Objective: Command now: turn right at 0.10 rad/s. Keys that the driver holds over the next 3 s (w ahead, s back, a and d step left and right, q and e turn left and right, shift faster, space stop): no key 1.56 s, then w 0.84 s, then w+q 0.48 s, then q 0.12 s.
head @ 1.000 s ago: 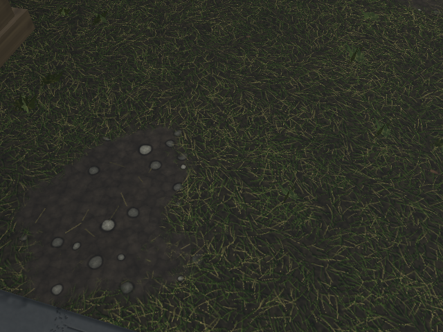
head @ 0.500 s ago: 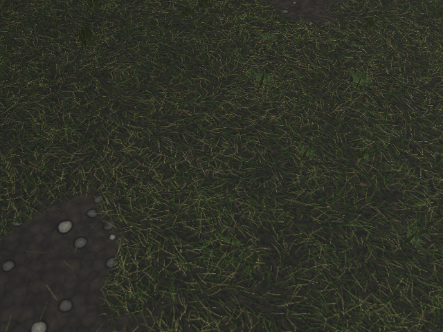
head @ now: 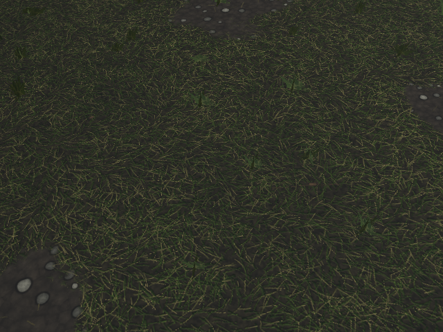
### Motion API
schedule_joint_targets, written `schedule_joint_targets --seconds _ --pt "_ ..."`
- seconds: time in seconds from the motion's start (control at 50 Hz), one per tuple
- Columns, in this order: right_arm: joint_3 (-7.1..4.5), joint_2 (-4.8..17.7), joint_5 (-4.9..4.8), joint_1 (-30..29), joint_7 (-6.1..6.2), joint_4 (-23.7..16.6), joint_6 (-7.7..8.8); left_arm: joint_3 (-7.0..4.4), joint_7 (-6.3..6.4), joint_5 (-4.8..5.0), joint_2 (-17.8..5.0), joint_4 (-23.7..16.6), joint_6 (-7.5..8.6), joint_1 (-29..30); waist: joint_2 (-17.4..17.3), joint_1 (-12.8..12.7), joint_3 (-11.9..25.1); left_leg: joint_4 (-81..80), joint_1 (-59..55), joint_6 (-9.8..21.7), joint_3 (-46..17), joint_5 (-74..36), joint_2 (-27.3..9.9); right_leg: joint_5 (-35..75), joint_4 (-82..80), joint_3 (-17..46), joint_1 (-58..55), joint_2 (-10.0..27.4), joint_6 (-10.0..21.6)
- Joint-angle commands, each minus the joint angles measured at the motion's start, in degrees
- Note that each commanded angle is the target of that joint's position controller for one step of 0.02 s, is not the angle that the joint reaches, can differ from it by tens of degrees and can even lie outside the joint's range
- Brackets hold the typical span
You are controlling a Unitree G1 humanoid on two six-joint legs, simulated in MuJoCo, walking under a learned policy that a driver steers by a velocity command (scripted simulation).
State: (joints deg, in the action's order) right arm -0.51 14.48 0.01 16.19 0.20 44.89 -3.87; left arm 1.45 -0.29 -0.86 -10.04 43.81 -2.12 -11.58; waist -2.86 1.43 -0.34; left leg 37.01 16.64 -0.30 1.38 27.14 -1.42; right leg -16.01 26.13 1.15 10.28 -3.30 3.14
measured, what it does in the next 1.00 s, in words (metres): steps on the spot: left foot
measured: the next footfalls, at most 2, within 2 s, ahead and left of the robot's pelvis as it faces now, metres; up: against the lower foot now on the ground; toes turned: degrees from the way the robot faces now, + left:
left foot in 0.20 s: -0.02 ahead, +0.12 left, +0.00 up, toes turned -1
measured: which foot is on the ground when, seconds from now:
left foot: up 0.00-0.18, down 0.20-1.00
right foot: down 0.00-1.00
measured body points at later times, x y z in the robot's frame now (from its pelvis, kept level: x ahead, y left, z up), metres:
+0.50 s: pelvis -0.04 -0.01 +0.01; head -0.04 -0.01 +0.46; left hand +0.03 +0.25 -0.13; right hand +0.00 -0.25 -0.14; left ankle -0.06 +0.12 -0.74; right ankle -0.02 -0.09 -0.74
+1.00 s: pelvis -0.05 -0.01 +0.01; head -0.04 -0.01 +0.46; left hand -0.02 +0.23 -0.15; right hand -0.04 -0.23 -0.15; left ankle -0.06 +0.12 -0.74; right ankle -0.02 -0.09 -0.74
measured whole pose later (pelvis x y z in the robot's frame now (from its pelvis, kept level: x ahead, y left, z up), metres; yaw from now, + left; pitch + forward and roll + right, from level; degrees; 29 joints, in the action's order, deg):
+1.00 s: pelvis -0.05 -0.01 +0.01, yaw +0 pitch -1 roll +0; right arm 1.9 10.4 0.9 15.8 0.9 61.8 -1.0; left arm 1.3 1.1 -0.2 -11.0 62.8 -0.3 -13.7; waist -0.5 -0.3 -0.3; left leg 20.0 7.9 -0.8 -0.7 11.7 -0.7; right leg -7.1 18.2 1.2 10.5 -4.3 3.5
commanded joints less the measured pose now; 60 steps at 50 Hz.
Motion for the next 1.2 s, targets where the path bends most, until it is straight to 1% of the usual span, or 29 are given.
schedule_joint_targets --seconds 0.02,0.04,0.06,0.08,0.1,0.14,0.18,0.2,0.22,0.24,0.26,0.28,0.3,0.34,0.38,0.5,0.52,0.54,0.6,0.68,0.9,1.2 --pt "-1.58 5.4 0.18 2.4 -0.12 -1.1 0.09 -1.36 0.79 0.01 -7.2 -3.1 1.86 3.1 11.1 0.4 2.3 2.3 -1.7 -0.2 -2.5 -2.1 -0.1 39.7 -9.9 11.0 -1.4 14.3 7.9" --pt "-1.39 4.5 0.33 2.5 -0.24 -0.7 0.05 -1.31 1.04 0.39 -7.2 -2.7 1.99 2.3 9.4 0.3 3.0 1.8 -2.0 -0.4 -2.4 -2.4 0.2 40.1 -9.5 10.2 -2.8 14.0 7.7" --pt "-1.05 3.4 0.38 2.7 -0.27 -0.1 0.05 -1.25 1.15 0.62 -7.0 -2.1 2.01 1.9 8.6 0.3 3.4 0.9 -2.8 -0.7 -2.4 -2.5 0.3 39.4 -9.2 9.4 -3.6 13.6 7.6" --pt "-0.83 2.8 0.27 2.7 -0.21 0.2 0.04 -1.22 1.22 0.72 -6.9 -1.6 1.98 1.5 8.7 0.1 3.5 -0.7 -3.4 -1.0 -2.3 -2.8 0.5 37.6 -9.1 9.2 -3.9 13.2 7.4" --pt "-0.69 2.7 0.18 2.1 -0.24 0.3 0.08 -1.26 1.14 0.51 -6.9 -1.3 1.82 1.7 8.9 -0.2 2.9 -2.2 -3.7 -1.3 -2.2 -3.5 0.7 35.0 -9.0 9.3 -4.0 12.7 7.1" --pt "-0.46 2.5 0.02 2.2 -0.1 1.0 0.09 -1.4 1.01 0.45 -7.2 -0.3 1.48 1.5 9.5 -0.2 2.5 -7.7 -5.5 -1.5 -2.0 -6.4 0.8 30.5 -9.0 10.1 -3.6 12.3 6.8" --pt "-0.27 2.6 0.38 4.4 0.19 2.6 0.63 -1.75 1.03 0.81 -7.9 0.8 1.21 1.6 7.7 0.8 2.2 -16.5 -11.3 -1.3 -3.0 -17.4 -0.8 25.5 -8.6 10.2 -1.4 11.3 4.8" --pt "-0.54 3.8 0.81 4.8 0.39 3.2 1.09 -1.82 1.08 1.08 -8.0 1.4 1.24 0.4 6.2 -0.1 1.5 -18.9 -12.6 -0.8 -4.7 -20.8 -2.9 20.4 -8.0 10.1 -0.7 9.7 3.4" --pt "-0.95 6.1 1.2 4.5 0.51 3.7 1.41 -2.14 0.92 0.96 -8.1 2.0 1.29 -1.8 3.0 -2.3 0.5 -17.8 -13.0 -0.1 -5.9 -25.5 -4.8 16.4 -8.2 9.3 0.3 7.8 2.8" --pt "-1.25 6.5 0.28 1.7 0.26 4.0 1.65 -1.86 0.78 0.96 -6.7 2.6 1.28 -1.9 -1.7 -3.2 -1.9 -17.5 -7.9 1.0 -6.2 -25.0 -4.6 13.6 -10.7 7.5 -0.9 6.1 2.4" --pt "-0.77 4.1 0.18 1.0 -0.19 4.0 2.01 -1.86 0.85 0.51 -7.2 3.3 1.23 -0.6 -1.5 -1.9 -2.2 -19.4 -5.6 1.2 -6.5 -22.4 -4.5 12.2 -10.3 6.9 -3.2 5.8 2.0" --pt "-0.41 3.0 0.43 1.2 -0.36 4.2 2.28 -2.2 0.88 0.47 -8.0 3.7 1.2 0.2 -0.4 -1.4 -1.9 -20.7 -5.6 1.0 -6.2 -20.8 -4.3 12.2 -9.6 6.9 -3.6 6.1 2.2" --pt "-0.31 3.5 0.76 0.3 0.01 4.5 2.38 -2.26 0.99 0.67 -8.1 4.3 1.2 0.4 -0.4 -1.5 -1.3 -21.0 -5.8 1.1 -6.2 -21.0 -4.0 12.8 -9.3 6.5 -4.6 5.9 2.0" --pt "-0.23 3.7 0.49 0.6 0.5 5.4 2.58 -2.25 1.02 0.63 -7.8 5.5 1.34 0.2 0.5 -1.6 -0.8 -21.3 -6.7 1.1 -6.0 -19.8 -3.8 12.1 -10.1 6.8 -4.3 6.1 1.6" --pt "-0.12 3.6 0.52 0.6 0.54 6.1 2.59 -2.17 1.15 0.72 -7.8 6.9 1.47 -0.2 1.4 -1.5 -0.9 -21.5 -7.0 1.2 -6.0 -19.0 -3.9 11.3 -10.8 6.8 -3.8 6.0 1.4" --pt "0.24 3.3 0.68 0.7 0.55 8.5 2.58 -2.0 1.34 0.74 -8.2 10.4 1.43 -1.1 2.4 -1.2 -1.6 -21.8 -6.8 1.5 -5.9 -16.9 -3.7 8.2 -12.3 7.2 -2.0 6.0 1.0" --pt "0.51 2.6 0.96 0.7 0.57 9.1 2.72 -1.81 1.33 0.5 -7.8 10.9 1.59 -1.2 2.5 -1.2 -1.5 -21.8 -6.8 1.5 -5.7 -15.5 -3.5 6.4 -12.4 7.2 -1.8 5.9 0.8" --pt "0.58 2.6 0.98 0.6 0.58 9.5 2.78 -1.77 1.32 0.51 -7.8 11.4 1.66 -1.3 2.6 -1.3 -1.9 -21.8 -6.5 1.5 -5.8 -15.1 -3.4 5.7 -12.6 7.3 -1.3 5.9 0.7" --pt "0.75 2.6 0.92 0.6 0.56 10.6 2.9 -1.66 1.34 0.59 -8.1 12.9 1.8 -1.9 2.7 -1.3 -2.4 -21.7 -6.3 1.6 -5.7 -15.0 -3.3 5.1 -12.9 7.6 -0.4 6.0 0.6" --pt "1.05 2.2 0.88 0.8 0.57 12.1 3.03 -1.45 1.36 0.63 -7.9 14.4 1.94 -2.5 2.7 -1.4 -2.2 -21.4 -6.1 1.6 -5.7 -15.2 -3.3 5.3 -12.9 7.7 -0.2 6.1 0.6" --pt "1.62 1.0 0.88 1.5 0.74 15.1 3.22 -1.04 1.46 0.65 -6.8 17.2 2.1 -3.6 2.4 -1.7 -2.0 -21.0 -5.2 1.5 -5.7 -15.6 -3.2 6.3 -12.4 7.5 -0.5 6.3 0.8" --pt "1.94 0.1 0.89 2.7 1.03 17.5 3.26 -0.82 1.64 0.67 -5.6 19.1 2.3 -4.3 2.4 -1.7 -2.0 -20.3 -5.1 1.5 -5.8 -16.9 -3.3 8.5 -11.6 7.1 -0.9 6.3 1.0"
